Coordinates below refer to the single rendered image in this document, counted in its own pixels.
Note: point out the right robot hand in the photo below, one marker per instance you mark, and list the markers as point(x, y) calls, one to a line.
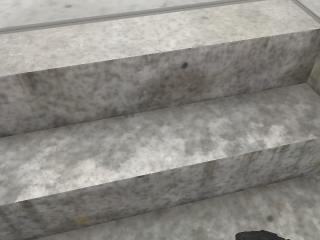
point(258, 235)

